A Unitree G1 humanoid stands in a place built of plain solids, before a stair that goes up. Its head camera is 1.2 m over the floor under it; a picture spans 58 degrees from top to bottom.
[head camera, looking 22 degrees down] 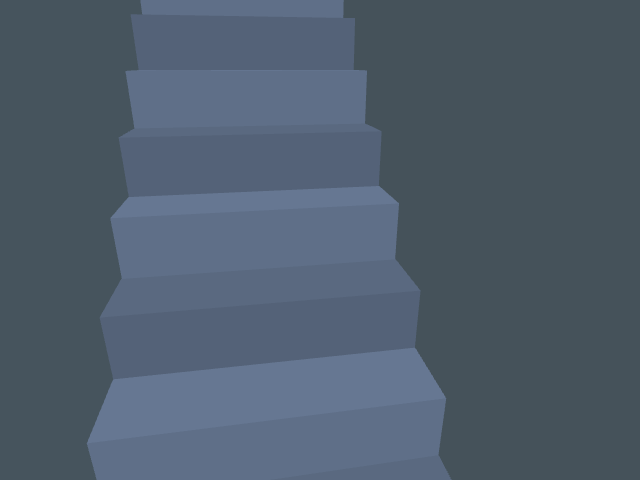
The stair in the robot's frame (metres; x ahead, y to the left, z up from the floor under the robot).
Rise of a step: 0.20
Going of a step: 0.22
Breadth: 0.88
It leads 10 degrees to the left of straight ahead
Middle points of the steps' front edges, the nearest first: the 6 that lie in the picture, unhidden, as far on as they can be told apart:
0.82 0.10 0.39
1.04 0.14 0.59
1.26 0.18 0.79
1.48 0.21 0.99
1.70 0.25 1.18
1.93 0.29 1.38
